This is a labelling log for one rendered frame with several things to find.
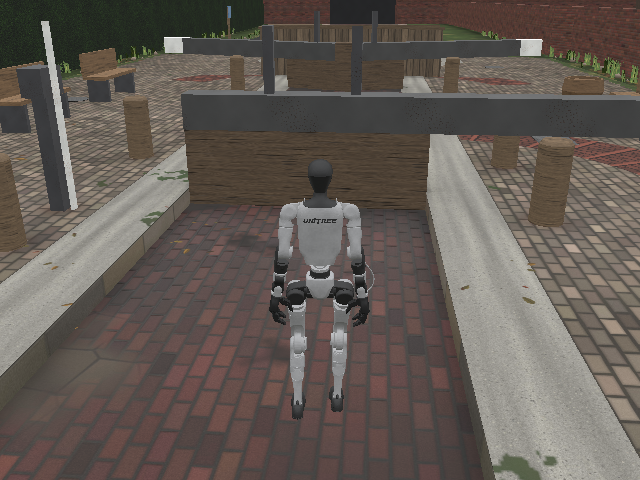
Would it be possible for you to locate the robot right foot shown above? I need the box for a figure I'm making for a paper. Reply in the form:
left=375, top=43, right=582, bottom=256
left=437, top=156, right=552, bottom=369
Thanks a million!
left=329, top=386, right=344, bottom=412

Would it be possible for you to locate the left robot upper arm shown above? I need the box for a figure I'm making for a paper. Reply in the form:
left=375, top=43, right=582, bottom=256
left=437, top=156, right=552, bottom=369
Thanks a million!
left=278, top=202, right=299, bottom=259

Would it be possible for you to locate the right robot upper arm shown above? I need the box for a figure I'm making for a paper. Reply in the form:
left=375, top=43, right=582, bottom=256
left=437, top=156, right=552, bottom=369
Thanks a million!
left=341, top=202, right=362, bottom=260

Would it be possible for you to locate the robot right forearm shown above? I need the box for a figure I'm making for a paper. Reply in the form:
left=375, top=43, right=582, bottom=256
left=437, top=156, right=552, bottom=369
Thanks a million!
left=351, top=245, right=368, bottom=298

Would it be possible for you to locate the robot right hand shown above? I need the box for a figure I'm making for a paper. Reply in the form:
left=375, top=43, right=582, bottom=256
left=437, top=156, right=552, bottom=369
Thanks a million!
left=346, top=296, right=370, bottom=327

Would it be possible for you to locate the robot left hand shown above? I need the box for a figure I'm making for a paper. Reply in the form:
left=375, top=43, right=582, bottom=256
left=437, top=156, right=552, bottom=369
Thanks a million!
left=269, top=295, right=293, bottom=325

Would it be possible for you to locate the robot left forearm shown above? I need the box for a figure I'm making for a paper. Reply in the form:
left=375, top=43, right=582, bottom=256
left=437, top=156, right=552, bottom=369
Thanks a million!
left=271, top=245, right=289, bottom=297

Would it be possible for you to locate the robot torso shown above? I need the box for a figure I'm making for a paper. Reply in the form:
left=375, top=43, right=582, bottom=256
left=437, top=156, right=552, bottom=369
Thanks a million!
left=296, top=198, right=344, bottom=300

